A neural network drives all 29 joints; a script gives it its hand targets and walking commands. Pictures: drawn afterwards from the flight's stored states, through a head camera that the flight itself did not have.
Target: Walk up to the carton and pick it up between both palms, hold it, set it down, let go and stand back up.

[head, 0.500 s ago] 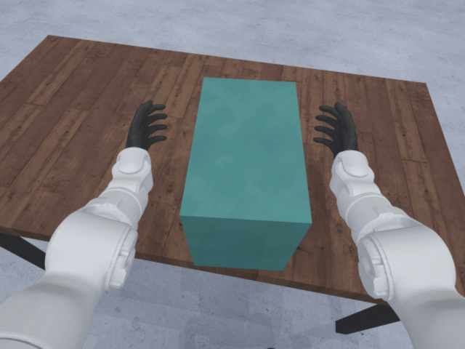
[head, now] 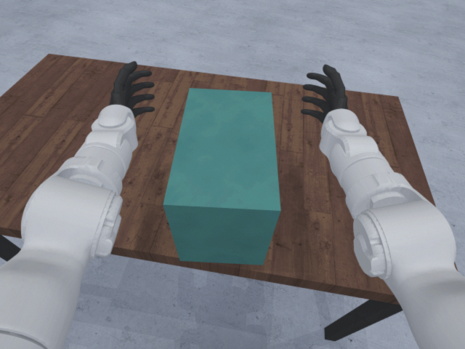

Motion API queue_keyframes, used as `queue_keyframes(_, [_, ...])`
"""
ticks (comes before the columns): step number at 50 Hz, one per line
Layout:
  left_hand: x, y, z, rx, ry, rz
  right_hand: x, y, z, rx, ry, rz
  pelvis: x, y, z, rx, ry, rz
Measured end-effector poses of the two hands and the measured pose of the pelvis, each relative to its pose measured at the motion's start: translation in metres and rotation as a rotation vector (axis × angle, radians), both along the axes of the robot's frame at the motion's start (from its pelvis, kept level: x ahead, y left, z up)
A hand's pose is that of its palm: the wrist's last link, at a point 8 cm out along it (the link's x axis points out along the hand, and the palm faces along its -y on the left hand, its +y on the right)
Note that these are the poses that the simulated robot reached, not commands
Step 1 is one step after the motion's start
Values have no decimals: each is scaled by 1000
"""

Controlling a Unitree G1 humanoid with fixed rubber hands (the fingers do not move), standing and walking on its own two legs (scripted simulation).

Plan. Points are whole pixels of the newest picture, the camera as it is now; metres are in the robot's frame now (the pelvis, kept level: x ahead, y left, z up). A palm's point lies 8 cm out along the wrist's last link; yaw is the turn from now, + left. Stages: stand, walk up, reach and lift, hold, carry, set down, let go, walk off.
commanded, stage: set down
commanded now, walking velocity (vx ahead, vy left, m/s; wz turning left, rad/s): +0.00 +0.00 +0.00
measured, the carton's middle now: (225, 176) +0.45 +0.02 +0.02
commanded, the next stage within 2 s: none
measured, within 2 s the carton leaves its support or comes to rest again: neither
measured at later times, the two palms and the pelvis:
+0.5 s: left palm (126, 138) +0.44 +0.19 +0.13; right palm (320, 147) +0.43 -0.14 +0.13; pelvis +0.01 +0.01 +0.01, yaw -1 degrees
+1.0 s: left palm (106, 207) +0.34 +0.22 +0.07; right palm (324, 211) +0.34 -0.14 +0.07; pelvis +0.02 +0.03 +0.02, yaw -2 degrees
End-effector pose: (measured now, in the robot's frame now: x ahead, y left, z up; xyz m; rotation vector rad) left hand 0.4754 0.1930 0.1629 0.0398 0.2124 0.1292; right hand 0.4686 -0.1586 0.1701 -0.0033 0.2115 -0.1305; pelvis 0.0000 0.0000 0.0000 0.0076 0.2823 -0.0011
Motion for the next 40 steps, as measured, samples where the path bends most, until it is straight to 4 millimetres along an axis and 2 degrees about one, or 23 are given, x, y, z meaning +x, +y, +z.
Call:
queue_keyframes(4, [-1,3,8,4,7,-8,-1,1,8,-1,13,-9,1,-2,4,-1,-27,4])
queue_keyframes(8, [-6,3,2,8,23,-32,-6,2,3,3,27,-19,4,-3,9,-4,-66,2])
queue_keyframes(18, [-39,2,-46,-14,70,-64,-40,11,-52,53,46,-28,7,2,13,-16,-162,-13])
queue_keyframes(26, [-39,-3,-31,-20,-13,-90,-44,21,-39,44,-39,-11,9,7,14,-23,-187,-7])
queue_keyframes(33, [-72,15,-51,-10,59,-75,-76,19,-63,63,13,-58,19,15,17,-34,-293,-12])
queue_keyframes(40, [-100,29,-73,-17,59,-64,-99,15,-74,52,-19,-62,17,22,15,-41,-341,-17])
